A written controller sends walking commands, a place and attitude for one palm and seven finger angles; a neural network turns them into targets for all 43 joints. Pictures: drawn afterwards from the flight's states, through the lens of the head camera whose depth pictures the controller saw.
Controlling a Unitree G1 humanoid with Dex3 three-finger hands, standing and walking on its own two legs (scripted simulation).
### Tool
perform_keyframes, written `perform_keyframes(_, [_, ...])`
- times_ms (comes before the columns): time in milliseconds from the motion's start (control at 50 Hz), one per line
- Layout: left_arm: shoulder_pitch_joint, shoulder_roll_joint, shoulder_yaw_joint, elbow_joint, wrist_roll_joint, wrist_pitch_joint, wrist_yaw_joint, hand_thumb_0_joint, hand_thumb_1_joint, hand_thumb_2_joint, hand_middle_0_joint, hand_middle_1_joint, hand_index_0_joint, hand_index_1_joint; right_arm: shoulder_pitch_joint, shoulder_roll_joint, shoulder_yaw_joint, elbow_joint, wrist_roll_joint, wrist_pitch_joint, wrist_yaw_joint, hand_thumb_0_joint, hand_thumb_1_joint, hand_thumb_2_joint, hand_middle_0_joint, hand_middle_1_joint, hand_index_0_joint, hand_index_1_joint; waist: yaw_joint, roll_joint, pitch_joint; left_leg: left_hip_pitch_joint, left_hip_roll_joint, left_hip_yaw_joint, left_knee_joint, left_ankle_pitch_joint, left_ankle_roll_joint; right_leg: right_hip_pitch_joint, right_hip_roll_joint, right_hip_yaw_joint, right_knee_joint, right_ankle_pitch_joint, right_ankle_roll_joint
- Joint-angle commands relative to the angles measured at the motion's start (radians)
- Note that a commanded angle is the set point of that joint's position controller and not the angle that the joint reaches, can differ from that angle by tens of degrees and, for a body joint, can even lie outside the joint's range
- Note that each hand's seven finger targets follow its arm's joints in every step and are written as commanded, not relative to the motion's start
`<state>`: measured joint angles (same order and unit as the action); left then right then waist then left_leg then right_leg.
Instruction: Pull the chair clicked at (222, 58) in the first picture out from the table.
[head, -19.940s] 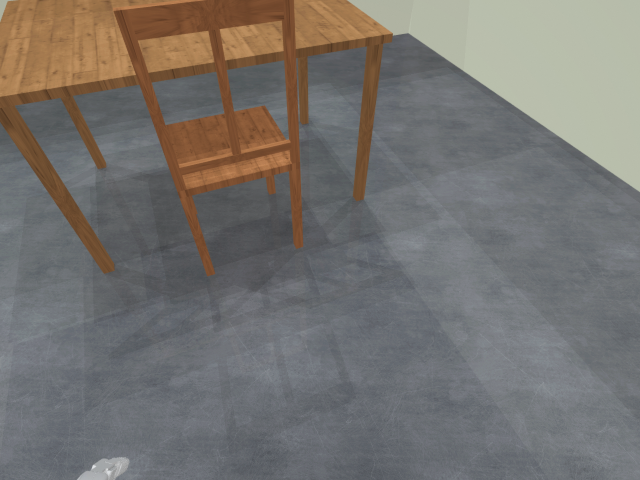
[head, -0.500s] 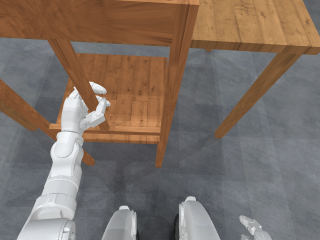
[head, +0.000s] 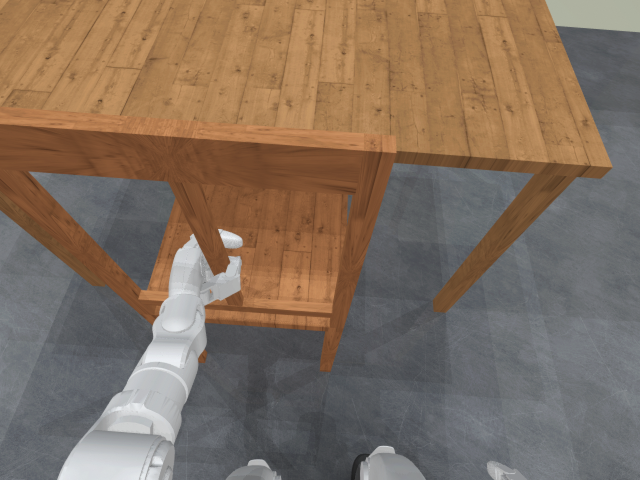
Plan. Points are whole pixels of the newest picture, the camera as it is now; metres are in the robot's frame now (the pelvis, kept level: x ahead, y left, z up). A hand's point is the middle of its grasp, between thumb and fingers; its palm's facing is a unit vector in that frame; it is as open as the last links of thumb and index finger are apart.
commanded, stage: step backward, pulling the chair out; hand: left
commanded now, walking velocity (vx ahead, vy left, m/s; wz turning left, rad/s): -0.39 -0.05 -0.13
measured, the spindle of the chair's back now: (216, 256) +0.41 +0.15 -0.04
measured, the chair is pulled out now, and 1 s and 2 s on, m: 0.05 0.17 0.29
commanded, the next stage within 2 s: none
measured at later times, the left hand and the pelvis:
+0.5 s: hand (254, 328) +0.31 +0.09 -0.05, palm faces -0.02 -0.99 -0.14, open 5.4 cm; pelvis -0.05 -0.01 +0.01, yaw -3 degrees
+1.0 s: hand (251, 371) +0.25 +0.09 -0.05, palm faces -0.03 -0.98 -0.18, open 5.6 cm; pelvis -0.09 -0.01 +0.00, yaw -2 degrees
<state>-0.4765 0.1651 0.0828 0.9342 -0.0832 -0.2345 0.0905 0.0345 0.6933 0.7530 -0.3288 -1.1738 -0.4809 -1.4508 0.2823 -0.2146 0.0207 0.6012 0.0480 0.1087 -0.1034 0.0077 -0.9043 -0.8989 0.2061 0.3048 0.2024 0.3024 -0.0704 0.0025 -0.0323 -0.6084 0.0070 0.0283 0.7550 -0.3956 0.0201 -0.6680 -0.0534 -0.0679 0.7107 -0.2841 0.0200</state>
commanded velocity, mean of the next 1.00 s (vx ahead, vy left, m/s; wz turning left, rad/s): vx -0.38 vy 0.02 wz -0.07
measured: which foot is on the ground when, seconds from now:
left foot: down 0.00-0.98, up 1.00-1.00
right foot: down 0.00-1.00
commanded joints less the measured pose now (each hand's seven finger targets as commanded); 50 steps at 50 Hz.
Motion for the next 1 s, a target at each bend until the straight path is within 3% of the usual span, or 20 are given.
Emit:
perform_keyframes(0, [-0.385,0.164,-0.044,-0.074,0.070,-0.029,0.010,0.000,0.900,0.900,-0.500,-1.450,-0.500,-1.450,0.096,-0.169,-0.082,-0.012,-0.004,-0.019,-0.022,0.000,-0.900,-0.900,0.200,0.300,0.200,0.300,-0.015,0.153,-0.397,0.296,0.142,-0.103,-0.110,0.696,-0.017,0.295,-0.052,0.085,-0.054,0.509,-0.026])
perform_keyframes(80, [-0.336,0.154,-0.045,-0.056,0.067,-0.039,-0.002,0.000,0.900,0.900,-0.500,-1.450,-0.500,-1.450,0.079,-0.168,-0.088,-0.005,-0.006,-0.029,-0.017,0.000,-0.900,-0.900,0.200,0.300,0.200,0.300,-0.005,0.172,-0.401,0.339,0.163,-0.120,-0.131,0.758,-0.022,0.319,-0.039,0.088,-0.067,0.482,-0.032])
perform_keyframes(180, [-0.253,0.168,-0.032,-0.111,0.062,-0.047,-0.008,0.000,0.900,0.900,-0.500,-1.450,-0.500,-1.450,0.047,-0.169,-0.089,-0.031,-0.005,-0.032,-0.017,0.000,-0.900,-0.900,0.200,0.300,0.200,0.300,0.003,0.120,-0.404,0.313,0.171,-0.107,-0.163,0.684,-0.030,0.400,-0.047,0.102,-0.087,0.546,-0.038])
perform_keyframes(240, [-0.214,0.189,-0.019,-0.124,0.059,-0.046,-0.003,0.000,0.900,0.900,-0.500,-1.450,-0.500,-1.450,0.033,-0.173,-0.093,-0.035,-0.003,-0.033,-0.022,0.000,-0.900,-0.900,0.200,0.300,0.200,0.300,0.008,0.086,-0.402,0.286,0.167,-0.085,-0.180,0.570,-0.031,0.432,-0.059,0.114,-0.101,0.550,-0.041])
perform_keyframes(320, [-0.248,0.177,-0.042,-0.135,0.051,-0.050,0.005,0.000,0.900,0.900,-0.500,-1.450,-0.500,-1.450,0.016,-0.169,-0.088,-0.020,0.006,-0.049,-0.025,0.000,-0.900,-0.900,0.200,0.300,0.200,0.300,0.010,0.072,-0.378,0.262,0.155,-0.065,-0.200,0.415,-0.027,0.428,-0.068,0.127,-0.118,0.451,-0.039])
perform_keyframes(340, [-0.247,0.200,-0.024,-0.128,0.052,-0.049,0.011,0.000,0.900,0.900,-0.500,-1.450,-0.500,-1.450,0.017,-0.175,-0.092,-0.012,0.007,-0.054,-0.029,0.000,-0.900,-0.900,0.200,0.300,0.200,0.300,0.013,0.076,-0.380,0.258,0.153,-0.063,-0.201,0.386,-0.025,0.429,-0.071,0.133,-0.122,0.434,-0.040])
perform_keyframes(380, [-0.271,0.176,-0.052,-0.127,0.049,-0.051,0.013,0.000,0.900,0.900,-0.500,-1.450,-0.500,-1.450,0.008,-0.168,-0.085,-0.001,0.010,-0.067,-0.030,0.000,-0.900,-0.900,0.200,0.300,0.200,0.300,0.014,0.073,-0.352,0.245,0.145,-0.053,-0.212,0.302,-0.022,0.411,-0.075,0.137,-0.130,0.353,-0.035])
perform_keyframes(540, [-0.299,0.199,-0.052,-0.049,0.044,-0.065,0.035,0.000,0.900,0.900,-0.500,-1.450,-0.500,-1.450,0.015,-0.180,-0.087,0.063,0.023,-0.133,-0.034,0.000,-0.900,-0.900,0.200,0.300,0.200,0.300,0.024,-0.097,-0.268,0.280,0.053,-0.022,-0.156,-0.009,-0.025,0.307,-0.175,0.271,-0.372,-0.026,-0.061])
perform_keyframes(600, [-0.302,0.157,-0.085,-0.044,0.046,-0.071,0.036,0.000,0.900,0.900,-0.500,-1.450,-0.500,-1.450,0.007,-0.179,-0.077,0.074,0.022,-0.153,-0.032,0.000,-0.900,-0.900,0.200,0.300,0.200,0.300,0.022,-0.088,-0.259,0.309,0.065,-0.031,-0.205,0.015,-0.017,0.297,-0.156,0.227,-0.369,-0.057,-0.045])
perform_keyframes(640, [-0.311,0.161,-0.085,-0.061,0.049,-0.075,0.039,0.000,0.900,0.900,-0.500,-1.450,-0.500,-1.450,-0.001,-0.189,-0.077,0.072,0.019,-0.161,-0.037,0.000,-0.900,-0.900,0.200,0.300,0.200,0.300,0.028,-0.027,-0.254,0.306,0.097,-0.052,-0.265,0.043,-0.007,0.300,-0.110,0.177,-0.323,-0.061,-0.023])
perform_keyframes(700, [-0.314,0.104,-0.124,-0.084,0.043,-0.078,0.034,0.000,0.900,0.900,-0.500,-1.450,-0.500,-1.450,-0.022,-0.177,-0.062,0.046,0.019,-0.168,-0.040,0.000,-0.900,-0.900,0.200,0.300,0.200,0.300,0.037,0.067,-0.228,0.248,0.167,-0.095,-0.352,-0.008,0.019,0.292,-0.039,0.111,-0.167,-0.115,-0.013])
perform_keyframes(740, [-0.319,0.105,-0.111,-0.099,0.040,-0.074,0.036,0.000,0.900,0.900,-0.500,-1.450,-0.500,-1.450,-0.031,-0.180,-0.065,0.042,0.014,-0.166,-0.046,0.000,-0.900,-0.900,0.200,0.300,0.200,0.300,0.044,0.123,-0.234,0.225,0.215,-0.138,-0.361,0.116,0.042,0.316,-0.010,0.087,-0.042,-0.013,-0.014])
perform_keyframes(760, [-0.317,0.099,-0.115,-0.101,0.039,-0.069,0.033,0.000,0.900,0.900,-0.500,-1.450,-0.500,-1.450,-0.028,-0.172,-0.064,0.043,0.011,-0.163,-0.044,0.000,-0.900,-0.900,0.200,0.300,0.200,0.300,0.041,0.105,-0.242,0.238,0.224,-0.136,-0.334,0.205,0.048,0.327,-0.007,0.090,-0.013,0.042,-0.014])
perform_keyframes(800, [-0.322,0.098,-0.115,-0.106,0.042,-0.062,0.027,0.000,0.900,0.900,-0.500,-1.450,-0.500,-1.450,-0.031,-0.167,-0.065,0.044,0.004,-0.159,-0.041,0.000,-0.900,-0.900,0.200,0.300,0.200,0.300,0.039,0.102,-0.250,0.228,0.216,-0.105,-0.285,0.271,0.038,0.354,-0.022,0.105,-0.009,0.117,-0.018])
perform_keyframes(860, [-0.317,0.126,-0.101,-0.101,0.053,-0.049,0.027,0.000,0.900,0.900,-0.500,-1.450,-0.500,-1.450,-0.047,-0.170,-0.065,0.036,0.004,-0.155,-0.040,0.000,-0.900,-0.900,0.200,0.300,0.200,0.300,0.051,0.088,-0.171,0.049,0.183,-0.086,-0.284,-0.033,0.024,0.384,-0.057,0.157,-0.019,-0.034,-0.041])
perform_keyframes(880, [-0.313,0.120,-0.107,-0.097,0.051,-0.047,0.030,0.000,0.900,0.900,-0.500,-1.450,-0.500,-1.450,-0.041,-0.166,-0.062,0.032,0.007,-0.158,-0.038,0.000,-0.900,-0.900,0.200,0.300,0.200,0.300,0.052,0.035,-0.145,0.012,0.151,-0.078,-0.248,-0.158,0.017,0.358,-0.084,0.202,-0.066,-0.119,-0.061])
perform_keyframes(920, [-0.278,0.152,-0.084,-0.077,0.047,-0.046,0.037,0.000,0.900,0.900,-0.500,-1.450,-0.500,-1.450,-0.002,-0.166,-0.070,0.045,0.009,-0.168,-0.032,0.000,-0.900,-0.900,0.200,0.300,0.200,0.300,0.051,-0.159,-0.154,0.109,0.041,-0.040,-0.050,-0.227,-0.021,0.233,-0.187,0.381,-0.333,-0.306,-0.105])
perform_keyframes(940, [-0.264,0.181,-0.065,-0.064,0.051,-0.043,0.041,0.000,0.900,0.900,-0.500,-1.450,-0.500,-1.450,0.025,-0.172,-0.080,0.060,0.006,-0.172,-0.029,0.000,-0.900,-0.900,0.200,0.300,0.200,0.300,0.049,-0.254,-0.183,0.181,-0.009,-0.021,0.071,-0.182,-0.043,0.216,-0.266,0.468,-0.457,-0.319,-0.135])
perform_keyframes(960, [-0.260,0.178,-0.064,-0.045,0.056,-0.037,0.040,0.000,0.900,0.900,-0.500,-1.450,-0.500,-1.450,0.020,-0.165,-0.076,0.075,0.007,-0.177,-0.018,0.000,-0.900,-0.900,0.200,0.300,0.200,0.300,0.054,-0.290,-0.211,0.200,-0.029,-0.034,0.169,-0.153,-0.049,0.262,-0.318,0.482,-0.491,-0.248,-0.157])
perform_keyframes(980, [-0.261,0.171,-0.061,-0.042,0.060,-0.031,0.036,0.000,0.900,0.900,-0.500,-1.450,-0.500,-1.450,0.001,-0.162,-0.072,0.082,0.007,-0.181,-0.009,0.000,-0.900,-0.900,0.200,0.300,0.200,0.300,0.059,-0.283,-0.234,0.178,-0.021,-0.066,0.207,-0.164,-0.049,0.340,-0.331,0.464,-0.463,-0.116,-0.172])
